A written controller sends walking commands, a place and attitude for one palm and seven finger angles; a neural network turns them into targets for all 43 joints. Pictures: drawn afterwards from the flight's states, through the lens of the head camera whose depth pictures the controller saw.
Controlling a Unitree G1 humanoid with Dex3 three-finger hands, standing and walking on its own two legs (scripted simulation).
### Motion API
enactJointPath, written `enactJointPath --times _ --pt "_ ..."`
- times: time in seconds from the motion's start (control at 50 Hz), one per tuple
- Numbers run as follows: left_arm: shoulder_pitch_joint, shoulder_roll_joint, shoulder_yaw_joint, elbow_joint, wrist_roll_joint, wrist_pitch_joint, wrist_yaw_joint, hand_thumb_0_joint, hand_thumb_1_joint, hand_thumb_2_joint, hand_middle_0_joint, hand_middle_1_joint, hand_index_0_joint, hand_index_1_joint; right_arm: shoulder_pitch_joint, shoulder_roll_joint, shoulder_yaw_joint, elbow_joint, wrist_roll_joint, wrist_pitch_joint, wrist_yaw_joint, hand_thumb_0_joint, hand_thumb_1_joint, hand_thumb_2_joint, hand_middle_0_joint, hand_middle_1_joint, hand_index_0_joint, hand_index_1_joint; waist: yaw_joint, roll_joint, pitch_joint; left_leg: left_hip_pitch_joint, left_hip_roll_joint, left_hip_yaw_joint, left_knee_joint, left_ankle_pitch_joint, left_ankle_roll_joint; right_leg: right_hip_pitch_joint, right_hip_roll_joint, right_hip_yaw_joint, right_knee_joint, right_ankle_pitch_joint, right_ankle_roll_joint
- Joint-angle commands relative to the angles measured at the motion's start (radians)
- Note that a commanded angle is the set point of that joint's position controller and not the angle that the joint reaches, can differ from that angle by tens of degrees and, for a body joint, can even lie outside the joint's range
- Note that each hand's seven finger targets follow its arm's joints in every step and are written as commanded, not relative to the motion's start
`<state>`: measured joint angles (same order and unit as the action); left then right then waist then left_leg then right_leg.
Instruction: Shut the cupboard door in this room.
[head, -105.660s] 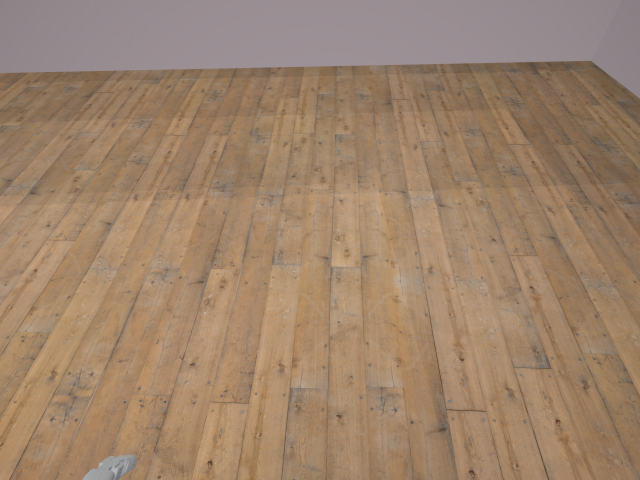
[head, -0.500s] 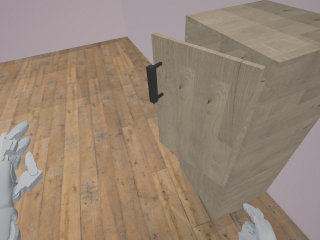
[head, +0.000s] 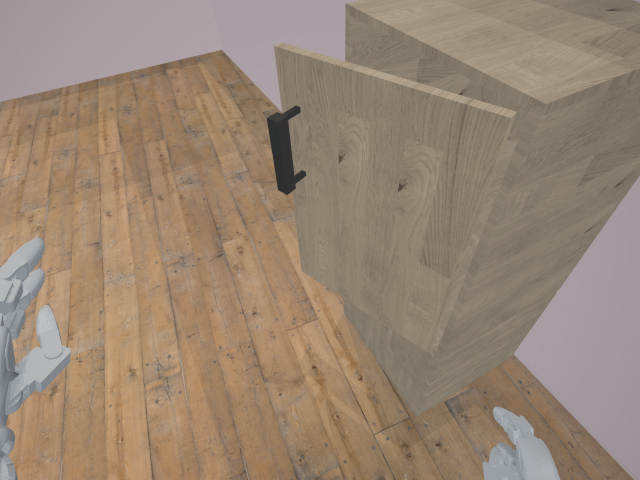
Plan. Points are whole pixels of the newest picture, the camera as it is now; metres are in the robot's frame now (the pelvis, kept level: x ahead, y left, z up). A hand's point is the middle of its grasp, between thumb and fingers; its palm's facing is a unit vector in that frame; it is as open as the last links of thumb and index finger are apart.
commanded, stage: step back with the hand held close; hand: left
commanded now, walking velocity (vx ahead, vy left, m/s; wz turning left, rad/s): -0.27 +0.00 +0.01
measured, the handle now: (290, 150) +0.65 +0.11 +0.07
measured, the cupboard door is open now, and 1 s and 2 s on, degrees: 22 22 22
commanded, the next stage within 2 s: stop stepping back and stand still in 0.96 s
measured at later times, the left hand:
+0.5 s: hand out of the picture +0.10 +0.29 +0.15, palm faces +0.48 -0.75 -0.45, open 7.4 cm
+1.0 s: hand out of the picture -0.06 +0.30 +0.18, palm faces +0.57 -0.71 -0.42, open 7.4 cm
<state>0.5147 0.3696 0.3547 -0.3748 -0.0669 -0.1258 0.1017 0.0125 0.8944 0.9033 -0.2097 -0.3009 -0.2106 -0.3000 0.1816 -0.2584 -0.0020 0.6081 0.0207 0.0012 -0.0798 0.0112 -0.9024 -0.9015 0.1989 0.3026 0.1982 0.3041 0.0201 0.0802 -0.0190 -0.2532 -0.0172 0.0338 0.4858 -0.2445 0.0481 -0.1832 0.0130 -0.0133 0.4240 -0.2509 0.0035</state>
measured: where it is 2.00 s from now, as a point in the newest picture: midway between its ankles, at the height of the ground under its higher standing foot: outside the picture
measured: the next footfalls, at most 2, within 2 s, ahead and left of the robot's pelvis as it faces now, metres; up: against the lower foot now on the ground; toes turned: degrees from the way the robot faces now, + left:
right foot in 1.02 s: -0.28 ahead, -0.12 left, +0.00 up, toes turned +6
left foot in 1.22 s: -0.25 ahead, +0.15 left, +0.00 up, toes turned +7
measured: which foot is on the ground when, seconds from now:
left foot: down 0.00-1.00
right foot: down 0.00-0.78, up 0.80-1.00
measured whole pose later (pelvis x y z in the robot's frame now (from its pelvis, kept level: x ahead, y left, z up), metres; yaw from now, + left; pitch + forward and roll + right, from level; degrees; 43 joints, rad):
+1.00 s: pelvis -0.23 +0.01 -0.04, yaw +8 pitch +1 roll -5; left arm 0.48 0.51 0.51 -0.57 -0.09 -0.25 0.15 0.01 0.89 0.90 -0.21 -0.30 -0.21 -0.30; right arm 0.19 -0.17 -0.02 0.62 0.02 -0.10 -0.05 0.01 -0.90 -0.90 0.20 0.30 0.20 0.30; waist -0.02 0.03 -0.03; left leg -0.65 0.12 0.22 0.52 0.00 0.08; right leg -0.26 0.07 -0.08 0.86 -0.59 -0.02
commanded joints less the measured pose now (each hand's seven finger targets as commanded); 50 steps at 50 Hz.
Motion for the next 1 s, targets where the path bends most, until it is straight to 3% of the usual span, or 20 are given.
enactJointPath --times 0.0,0.02,0.14,0.28,0.32,0.44,0.52,0.54,0.62,0.66,0.7,0.72,0.74,0.78,0.8,0.84,0.88,0.94,0.96,0.98 --pt "-0.025 0.269 0.193 -0.296 -0.007 -0.069 0.042 0.000 0.900 0.900 -0.200 -0.300 -0.200 -0.300 -0.104 -0.102 -0.047 -0.203 0.004 -0.023 -0.019 0.000 -0.900 -0.900 0.200 0.300 0.200 0.300 -0.006 -0.025 -0.220 0.108 0.094 -0.058 -0.005 0.511 -0.009 0.056 -0.082 0.039 0.051 0.520 -0.004" --pt "0.000 0.299 0.226 -0.285 -0.007 -0.066 0.046 0.000 0.900 0.900 -0.200 -0.300 -0.200 -0.300 -0.108 -0.105 -0.049 -0.202 0.003 -0.017 -0.022 0.000 -0.900 -0.900 0.200 0.300 0.200 0.300 -0.002 -0.024 -0.223 0.097 0.097 -0.061 -0.005 0.518 -0.010 0.058 -0.082 0.038 0.060 0.523 -0.003" --pt "0.063 0.256 0.208 -0.242 -0.014 -0.065 0.049 0.000 0.900 0.900 -0.200 -0.300 -0.200 -0.300 -0.093 -0.108 -0.054 -0.216 0.009 0.004 -0.020 0.000 -0.900 -0.900 0.200 0.300 0.200 0.300 -0.010 -0.036 -0.170 -0.030 0.129 -0.094 -0.049 0.388 -0.008 0.043 -0.062 0.042 0.087 0.363 0.001" --pt "-0.012 0.234 0.188 -0.255 0.014 -0.101 0.057 0.000 0.900 0.900 -0.200 -0.300 -0.200 -0.300 -0.092 -0.130 -0.050 -0.222 0.008 -0.026 -0.025 0.000 -0.900 -0.900 0.200 0.300 0.200 0.300 -0.014 0.024 -0.071 -0.382 0.173 -0.169 -0.192 -0.225 0.046 0.153 -0.015 0.049 0.166 0.127 0.016" --pt "-0.051 0.265 0.221 -0.283 0.032 -0.118 0.060 0.000 0.900 0.900 -0.200 -0.300 -0.200 -0.300 -0.098 -0.140 -0.050 -0.220 0.001 -0.043 -0.028 0.000 -0.900 -0.900 0.200 0.300 0.200 0.300 -0.009 0.060 -0.055 -0.503 0.191 -0.211 -0.247 -0.399 0.068 0.225 0.006 0.045 0.214 0.093 0.021" --pt "-0.125 0.236 0.210 -0.329 0.060 -0.151 0.059 0.000 0.900 0.900 -0.200 -0.300 -0.200 -0.300 -0.075 -0.134 -0.053 -0.215 -0.009 -0.080 -0.024 0.000 -0.900 -0.900 0.200 0.300 0.200 0.300 -0.014 0.101 -0.038 -0.645 0.227 -0.239 -0.256 -0.556 0.088 0.283 0.038 0.037 0.334 0.030 0.022" --pt "-0.060 0.275 0.267 -0.326 0.056 -0.166 0.060 0.000 0.900 0.900 -0.200 -0.300 -0.200 -0.300 -0.058 -0.127 -0.063 -0.208 -0.007 -0.096 -0.011 0.000 -0.900 -0.900 0.200 0.300 0.200 0.300 -0.013 0.055 -0.066 -0.555 0.179 -0.175 -0.147 -0.542 0.055 0.172 0.011 0.102 0.255 -0.050 -0.017" --pt "-0.047 0.240 0.234 -0.345 0.045 -0.169 0.059 0.000 0.900 0.900 -0.200 -0.300 -0.200 -0.300 -0.048 -0.107 -0.057 -0.209 -0.005 -0.097 -0.008 0.000 -0.900 -0.900 0.200 0.300 0.200 0.300 -0.017 0.007 -0.066 -0.491 0.142 -0.132 -0.078 -0.488 0.033 0.087 -0.023 0.141 0.193 -0.083 -0.034" --pt "-0.059 0.264 0.227 -0.338 0.027 -0.167 0.080 0.000 0.900 0.900 -0.200 -0.300 -0.200 -0.300 -0.012 -0.084 -0.057 -0.151 -0.021 -0.095 0.008 0.000 -0.900 -0.900 0.200 0.300 0.200 0.300 -0.036 -0.208 -0.050 -0.149 0.043 -0.036 0.259 -0.239 -0.048 -0.344 -0.240 0.397 -0.104 -0.226 -0.129" --pt "-0.105 0.260 0.194 -0.339 0.030 -0.163 0.091 0.000 0.900 0.900 -0.200 -0.300 -0.200 -0.300 -0.020 -0.068 -0.047 -0.140 -0.019 -0.089 0.009 0.000 -0.900 -0.900 0.200 0.300 0.200 0.300 -0.050 -0.251 -0.059 -0.059 0.041 -0.037 0.287 -0.170 -0.047 -0.408 -0.258 0.349 -0.110 -0.172 -0.119" --pt "-0.137 0.264 0.190 -0.335 0.031 -0.162 0.094 0.000 0.900 0.900 -0.200 -0.300 -0.200 -0.300 -0.022 -0.074 -0.047 -0.137 -0.015 -0.088 0.001 0.000 -0.900 -0.900 0.200 0.300 0.200 0.300 -0.057 -0.204 -0.039 -0.041 0.062 -0.070 0.182 -0.196 -0.023 -0.451 -0.185 0.250 -0.066 -0.224 -0.071" --pt "-0.136 0.270 0.198 -0.326 0.031 -0.164 0.098 0.000 0.900 0.900 -0.200 -0.300 -0.200 -0.300 -0.022 -0.088 -0.052 -0.136 -0.015 -0.093 -0.008 0.000 -0.900 -0.900 0.200 0.300 0.200 0.300 -0.057 -0.123 -0.020 -0.073 0.095 -0.112 0.092 -0.243 -0.005 -0.447 -0.132 0.210 -0.021 -0.249 -0.052" --pt "-0.119 0.260 0.197 -0.322 0.031 -0.169 0.099 0.000 0.900 0.900 -0.200 -0.300 -0.200 -0.300 -0.027 -0.090 -0.047 -0.146 -0.011 -0.097 -0.015 0.000 -0.900 -0.900 0.200 0.300 0.200 0.300 -0.054 -0.046 -0.010 -0.160 0.154 -0.175 -0.022 -0.344 0.019 -0.394 -0.072 0.150 0.086 -0.276 -0.030" --pt "-0.134 0.262 0.241 -0.329 0.039 -0.174 0.098 0.000 0.900 0.900 -0.200 -0.300 -0.200 -0.300 -0.080 -0.116 -0.053 -0.159 -0.016 -0.118 -0.024 0.000 -0.900 -0.900 0.200 0.300 0.200 0.300 -0.023 0.284 -0.046 -0.579 0.396 -0.411 -0.398 -0.684 0.103 -0.004 0.114 -0.007 0.660 -0.206 0.019" --pt "-0.156 0.295 0.258 -0.351 0.030 -0.166 0.092 0.000 0.900 0.900 -0.200 -0.300 -0.200 -0.300 -0.073 -0.085 -0.058 -0.151 -0.027 -0.122 -0.019 0.000 -0.900 -0.900 0.200 0.300 0.200 0.300 -0.017 0.232 -0.087 -0.602 0.404 -0.365 -0.425 -0.549 0.077 0.047 0.112 0.005 0.835 -0.253 0.011" --pt "-0.193 0.327 0.277 -0.447 0.007 -0.195 0.081 0.000 0.900 0.900 -0.200 -0.300 -0.200 -0.300 -0.101 -0.075 -0.078 -0.142 -0.020 -0.144 0.000 0.000 -0.900 -0.900 0.200 0.300 0.200 0.300 -0.002 0.084 -0.173 -0.358 0.358 -0.226 -0.300 -0.320 0.040 -0.063 0.099 0.007 0.789 -0.294 0.005" --pt "-0.039 0.284 0.265 -0.380 -0.011 -0.186 0.079 0.000 0.900 0.900 -0.200 -0.300 -0.200 -0.300 -0.116 -0.078 -0.092 -0.144 0.000 -0.164 0.023 0.000 -0.900 -0.900 0.200 0.300 0.200 0.300 0.018 0.140 -0.228 -0.213 0.310 -0.059 -0.235 -0.280 -0.009 -0.092 0.085 -0.062 0.656 -0.317 -0.004" --pt "0.011 0.272 0.262 -0.377 -0.043 -0.163 0.068 0.000 0.900 0.900 -0.200 -0.300 -0.200 -0.300 -0.122 -0.056 -0.067 -0.148 0.004 -0.161 0.030 0.000 -0.900 -0.900 0.200 0.300 0.200 0.300 0.007 0.225 -0.187 -0.220 0.308 0.018 -0.272 -0.331 -0.084 -0.016 0.066 -0.112 0.335 -0.385 -0.032" --pt "-0.018 0.288 0.275 -0.379 -0.047 -0.167 0.065 0.000 0.900 0.900 -0.200 -0.300 -0.200 -0.300 -0.122 -0.058 -0.066 -0.139 -0.001 -0.156 0.031 0.000 -0.900 -0.900 0.200 0.300 0.200 0.300 0.001 0.178 -0.169 -0.190 0.301 0.040 -0.194 -0.343 -0.112 -0.045 0.025 -0.064 0.192 -0.398 -0.049" --pt "-0.041 0.294 0.274 -0.383 -0.039 -0.172 0.064 0.000 0.900 0.900 -0.200 -0.300 -0.200 -0.300 -0.106 -0.054 -0.064 -0.126 -0.005 -0.149 0.030 0.000 -0.900 -0.900 0.200 0.300 0.200 0.300 -0.003 0.028 -0.128 -0.144 0.231 0.090 0.001 -0.310 -0.149 -0.160 -0.056 0.093 0.008 -0.425 -0.086"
